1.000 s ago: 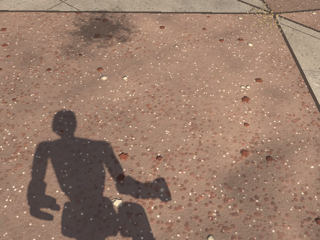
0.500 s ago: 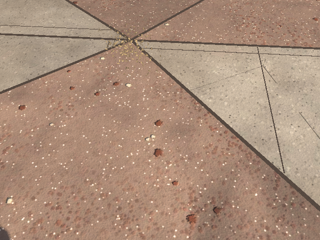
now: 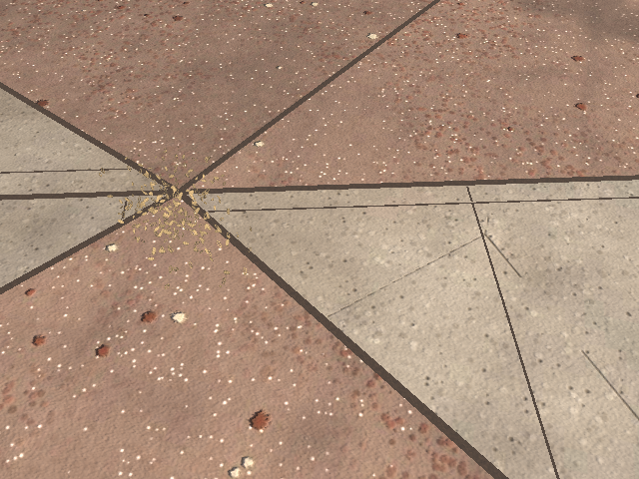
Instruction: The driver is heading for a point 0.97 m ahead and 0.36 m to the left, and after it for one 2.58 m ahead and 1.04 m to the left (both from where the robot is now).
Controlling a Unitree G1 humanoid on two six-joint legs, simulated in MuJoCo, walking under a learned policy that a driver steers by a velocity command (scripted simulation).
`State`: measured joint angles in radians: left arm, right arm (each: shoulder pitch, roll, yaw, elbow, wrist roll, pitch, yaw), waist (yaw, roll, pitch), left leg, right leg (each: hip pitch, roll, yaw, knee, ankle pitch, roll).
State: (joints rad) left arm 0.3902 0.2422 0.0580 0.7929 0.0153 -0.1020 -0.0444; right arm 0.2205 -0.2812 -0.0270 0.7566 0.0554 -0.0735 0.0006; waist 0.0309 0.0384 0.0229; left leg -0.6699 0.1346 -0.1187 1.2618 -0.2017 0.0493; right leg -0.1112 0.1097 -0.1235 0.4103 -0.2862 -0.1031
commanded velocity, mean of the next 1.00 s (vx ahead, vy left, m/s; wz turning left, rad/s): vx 0.22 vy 0.00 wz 0.72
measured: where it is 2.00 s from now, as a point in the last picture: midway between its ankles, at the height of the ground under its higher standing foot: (266, 427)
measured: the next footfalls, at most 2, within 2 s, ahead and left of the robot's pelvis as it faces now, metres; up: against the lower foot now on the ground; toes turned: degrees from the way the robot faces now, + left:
left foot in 0.22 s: +0.42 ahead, +0.11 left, +0.00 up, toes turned +9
right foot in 0.72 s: +0.60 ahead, +0.00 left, +0.00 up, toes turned +49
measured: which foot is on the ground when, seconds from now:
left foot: up 0.00-0.20, down 0.22-0.72, up 0.74-1.00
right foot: down 0.00-0.22, up 0.24-0.70, down 0.72-1.00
